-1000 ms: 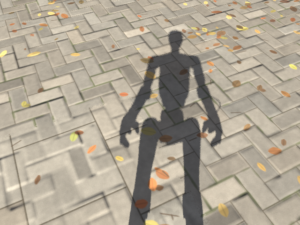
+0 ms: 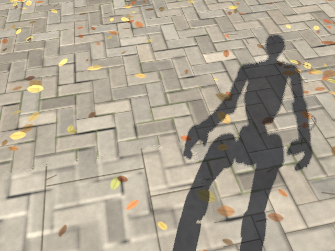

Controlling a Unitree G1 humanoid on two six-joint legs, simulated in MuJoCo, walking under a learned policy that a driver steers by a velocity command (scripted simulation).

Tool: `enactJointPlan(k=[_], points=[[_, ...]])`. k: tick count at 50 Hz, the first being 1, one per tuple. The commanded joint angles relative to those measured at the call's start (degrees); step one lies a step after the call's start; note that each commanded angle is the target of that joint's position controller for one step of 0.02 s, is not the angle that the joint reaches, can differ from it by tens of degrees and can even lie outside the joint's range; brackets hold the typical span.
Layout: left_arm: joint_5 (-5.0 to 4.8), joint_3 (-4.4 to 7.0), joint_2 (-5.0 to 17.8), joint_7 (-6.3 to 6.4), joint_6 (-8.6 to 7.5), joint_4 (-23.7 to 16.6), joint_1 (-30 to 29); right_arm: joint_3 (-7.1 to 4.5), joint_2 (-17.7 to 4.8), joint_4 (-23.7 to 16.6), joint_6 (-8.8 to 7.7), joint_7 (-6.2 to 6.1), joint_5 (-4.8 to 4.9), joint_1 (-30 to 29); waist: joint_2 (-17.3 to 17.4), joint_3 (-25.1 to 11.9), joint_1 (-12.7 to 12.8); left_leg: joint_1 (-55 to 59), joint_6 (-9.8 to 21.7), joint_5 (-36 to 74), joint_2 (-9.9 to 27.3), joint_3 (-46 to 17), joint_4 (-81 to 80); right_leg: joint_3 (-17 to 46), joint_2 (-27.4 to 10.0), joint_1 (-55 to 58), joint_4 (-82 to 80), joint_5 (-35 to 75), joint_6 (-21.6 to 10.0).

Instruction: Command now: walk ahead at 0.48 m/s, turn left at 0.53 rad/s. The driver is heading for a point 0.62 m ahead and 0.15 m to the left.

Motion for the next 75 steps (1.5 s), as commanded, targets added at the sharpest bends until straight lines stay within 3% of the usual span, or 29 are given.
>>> enactJointPlan(k=[1, 9, 13, 15, 17, 18, 19, 20, 21, 23, 25, 27, 33, 38, 42, 44, 46, 49, 52, 55, 59, 60, 61, 62, 63, 64, 66, 71, 75], points=[[-0.05, 1.74, 6.5, 0.63, -1.75, -2.0, -2.0, -0.62, -1.2, -4.0, 0.87, 0.45, -0.45, 2.0, -7.4, 0.1, -0.9, -7.6, 0.0, 4.0, 5.4, -3.5, -2.0, 12.9, -15.4, 4.1, -18.1, -1.4, -8.9], [-0.47, 3.29, 11.1, 1.85, -0.29, -0.4, 1.0, 0.14, -0.7, -10.2, 0.50, 2.81, -0.85, -10.7, -4.1, 3.4, 2.3, -11.2, -1.8, 17.6, 5.1, 0.8, -23.2, -0.5, -16.4, 9.5, -20.1, 4.0, -9.1], [-1.56, 4.01, 12.7, 1.43, 1.13, 0.6, 4.0, 0.27, -1.3, -13.4, 0.73, 3.94, -0.63, -15.7, -4.3, 5.0, 4.0, -10.2, 0.3, 13.5, 4.0, 4.1, -29.9, -4.1, -17.4, 15.3, -17.3, 4.7, -7.4], [-2.05, 4.46, 13.9, 1.24, 2.02, 0.6, 4.0, -0.31, -2.6, -14.5, 0.86, 4.19, -0.73, -15.2, -5.2, 4.1, 2.8, -7.1, 2.3, 8.0, 1.6, 6.8, -31.6, -5.6, -17.8, 17.9, -12.1, 15.4, -6.4], [-2.34, 4.49, 14.4, 1.37, 3.14, -0.1, 1.8, -2.80, -6.5, -12.2, 0.98, 3.90, -0.81, -3.4, -5.4, -2.9, -4.6, 9.7, 5.2, 8.3, -4.7, 10.8, -35.8, -9.8, -14.8, 15.6, 7.5, 38.7, -3.7], [-1.33, 3.61, 12.2, 1.66, 3.19, -1.1, 2.9, -5.24, -11.5, -9.5, 1.38, 2.88, -0.75, 7.0, -1.6, -9.1, -8.8, 27.0, 7.5, 13.5, -4.8, 6.4, -36.5, -10.3, -12.0, 5.0, 24.5, 33.1, -0.4], [1.64, 0.95, 3.6, 1.40, 2.17, -4.8, 6.7, -6.44, -19.7, -10.1, 1.44, 1.91, -0.89, 6.4, 16.4, -12.4, -2.6, 44.3, 16.8, 19.7, 12.0, -23.7, -40.6, -8.8, -1.4, -20.9, 47.2, -18.6, 4.7], [-0.15, 0.90, 6.9, 0.97, 0.15, -5.0, 4.9, -5.13, -16.9, -13.4, 0.32, 2.47, -1.71, 6.4, 10.4, -24.3, -4.9, 48.0, 23.0, 22.0, 19.2, -43.0, -48.7, 6.4, 2.1, -25.4, 57.2, -28.2, 4.7], [-2.45, 1.88, 10.7, 0.83, -0.44, -6.4, -0.9, -3.82, -12.7, -13.4, -0.57, 3.15, -2.21, 4.1, 4.3, -19.2, -5.9, 45.1, 19.9, 29.8, 17.4, -33.9, -48.6, 8.7, -0.8, -29.1, 57.5, -23.1, 3.6], [-0.76, 1.65, 9.8, 1.85, -0.48, -6.1, -2.2, -2.98, -9.0, -13.5, -0.81, 2.79, -1.10, -1.6, -1.4, -10.2, -2.2, 31.0, 15.0, 35.8, 11.9, -19.6, -47.4, 8.1, -5.4, -26.6, 48.7, -14.7, 2.5], [-0.26, 2.28, 10.7, 2.04, 1.19, -6.0, -1.2, -2.34, -7.7, -15.2, -0.37, 2.23, -2.21, -5.4, -0.2, -8.4, 1.0, 20.8, 13.9, 41.3, 9.4, -15.3, -49.6, 8.5, -6.0, -19.2, 44.6, -11.6, 2.5], [0.17, 1.91, 8.6, 2.14, 2.50, -6.1, -0.2, -2.71, -8.9, -15.2, -0.47, 1.72, -2.28, -5.4, -0.7, -8.7, 2.1, 17.6, 14.3, 47.3, 8.3, -12.6, -50.0, 7.7, -4.5, -17.4, 40.4, -9.5, 3.8], [0.16, 1.16, 7.0, 2.08, 3.77, -8.5, -7.8, -2.99, -9.8, -14.3, 1.79, -0.64, -0.94, -3.5, 2.2, -8.6, 0.0, 18.2, 10.6, 39.8, 5.1, -12.1, -48.1, 8.8, -1.1, -18.5, 23.6, 1.9, 6.1], [-0.12, 0.69, 6.1, 0.83, 3.35, -7.9, -9.8, -0.96, -5.8, -12.4, 1.99, -0.73, -2.60, -3.2, 3.6, -7.7, -2.0, 19.4, 9.5, 36.1, 6.3, -10.9, -47.4, 7.9, -2.4, -12.5, 14.0, 6.6, 5.1], [0.25, 1.01, 6.9, -0.01, 2.19, -7.6, -8.4, 0.10, -4.8, -9.9, 1.07, 0.27, -2.62, -4.3, 3.1, -5.3, -0.4, 18.9, 7.6, 33.8, 5.8, -10.4, -42.8, 6.1, -1.4, -4.0, 1.6, 9.2, 0.6], [0.83, 2.26, 12.9, 0.36, 2.13, -8.8, -9.6, -0.49, -6.3, -9.0, 0.39, 0.16, -3.88, 2.5, -4.2, -7.2, -4.8, 17.0, 2.9, 20.3, -1.2, -7.3, -38.2, 13.3, -7.1, 3.7, 3.1, 37.2, -3.9], [-0.61, 2.27, 10.8, 0.26, 3.51, -8.4, -6.4, -0.48, -6.3, -9.2, 1.06, -0.91, -3.97, 0.7, -9.8, -10.0, -1.9, 11.9, -1.7, 6.1, -5.9, -1.3, -32.1, 21.6, -11.5, 7.7, 2.1, 32.5, -11.6], [-0.50, 2.18, 10.7, 0.44, 4.34, -7.9, -2.9, -0.75, -4.8, -11.8, 3.49, -1.52, -2.54, -5.1, -14.9, -8.6, 0.5, 3.2, -3.2, -16.7, -7.8, -1.4, -21.7, 34.8, -17.1, 9.3, -3.9, 23.6, -15.9], [-1.17, 3.66, 13.5, 1.62, 4.51, -8.8, -4.6, -1.12, -4.6, -11.9, 3.85, -1.32, -1.91, -5.7, -10.0, -9.0, 0.3, 0.0, -4.5, -16.2, -5.9, -3.8, -15.5, 31.7, -14.6, 8.9, -4.7, 17.6, -12.6], [-1.74, 4.00, 12.2, 2.70, 7.11, -9.8, -7.6, -0.70, -2.3, -10.5, 3.19, -1.03, -1.33, -4.4, -11.5, -8.8, -0.2, 7.1, -5.7, -8.3, -7.0, -1.0, -26.9, 27.1, -9.3, 3.4, -5.6, 11.3, -9.2], [-2.55, 4.30, 11.6, 3.26, 8.88, -11.0, -8.4, -1.58, -3.2, -8.7, 2.46, 0.21, -1.41, 0.7, -12.1, -8.6, -2.5, 20.0, -3.0, 5.1, -7.1, 1.4, -45.5, 25.9, -5.4, -4.5, -4.0, -1.8, -5.6], [-2.17, 3.67, 9.3, 3.23, 8.82, -11.1, -7.1, -2.62, -6.9, -9.0, 2.65, -0.15, -2.23, 2.1, -6.0, -7.7, -2.1, 24.9, 0.2, 2.6, 1.3, -6.1, -50.0, 22.6, -2.0, -12.0, 2.5, -11.4, -2.3], [-1.94, 3.06, 6.6, 2.83, 8.05, -13.3, -7.9, -4.09, -13.3, -9.9, 3.07, -0.23, -4.33, -0.3, 12.4, -4.4, -0.7, 21.4, 8.6, 1.9, 15.1, -23.7, -56.0, 12.0, 7.3, -21.9, 16.4, -20.4, 0.9], [-0.98, 4.32, 10.7, 2.78, 7.08, -12.6, -7.2, -3.23, -10.9, -12.0, 2.31, -0.25, -6.38, -3.7, 9.7, -3.5, -0.8, 16.5, 13.3, 5.6, 20.5, -27.7, -56.5, 14.4, 3.4, -21.6, 30.1, -23.5, 2.3], [-1.46, 5.35, 12.7, 2.69, 7.14, -10.7, -4.6, -2.13, -7.5, -13.2, 1.67, -0.64, -5.85, -8.0, 4.9, -2.6, 1.6, 15.5, 12.0, 9.4, 17.7, -22.1, -55.2, 15.0, 3.1, -20.8, 36.7, -20.5, 2.4], [-1.48, 5.44, 12.0, 2.97, 7.79, -8.7, -1.6, -1.67, -6.1, -13.7, 1.20, -0.84, -4.36, -10.7, 2.7, -1.9, 2.9, 16.4, 9.2, 11.3, 13.8, -15.9, -53.9, 14.3, 2.9, -21.1, 39.5, -17.0, 3.2], [-1.25, 5.07, 10.1, 3.26, 8.64, -7.7, -0.2, -1.08, -5.0, -13.5, 0.84, -1.32, -2.84, -10.7, 3.0, -1.4, 2.0, 19.0, 7.9, 19.7, 11.3, -9.2, -52.0, 13.0, 2.1, -22.7, 44.9, -12.4, 5.2], [-2.02, 3.62, 7.8, 2.29, 8.63, -12.7, -6.7, -1.67, -6.5, -11.7, 2.16, -2.21, -2.98, -3.6, 5.2, -2.3, -2.8, 29.2, 10.6, 28.1, 12.3, -4.2, -50.9, 9.1, -0.1, -25.4, 36.2, -10.2, 8.7], [-1.75, 2.78, 6.8, 1.07, 8.95, -15.1, -7.8, -2.72, -8.9, -11.8, 2.76, -1.61, -2.68, -4.6, 5.9, -3.1, -3.3, 28.6, 11.4, 29.2, 14.4, -1.2, -50.9, 5.6, -2.5, -19.3, 27.6, -12.1, 8.3]])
